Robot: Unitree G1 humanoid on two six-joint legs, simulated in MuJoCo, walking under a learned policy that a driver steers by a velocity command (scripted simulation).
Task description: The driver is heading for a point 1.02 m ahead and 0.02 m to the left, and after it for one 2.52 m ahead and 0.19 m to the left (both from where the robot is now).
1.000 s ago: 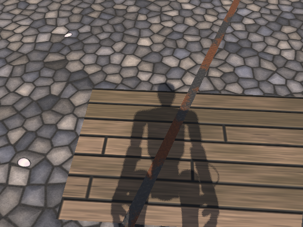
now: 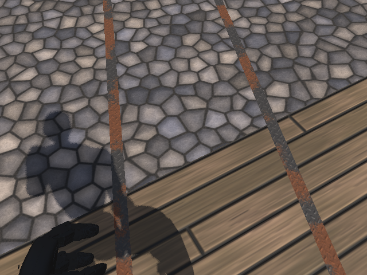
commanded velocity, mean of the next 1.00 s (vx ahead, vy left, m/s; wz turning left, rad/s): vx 0.96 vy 0.00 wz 0.06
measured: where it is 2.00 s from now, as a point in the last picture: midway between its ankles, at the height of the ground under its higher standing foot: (198, 104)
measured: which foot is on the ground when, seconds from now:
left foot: down 0.00-0.08, up 0.10-0.52, down 0.54-0.98, up 1.00-1.00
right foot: up 0.00-0.06, down 0.08-0.54, up 0.56-0.96, down 0.98-1.00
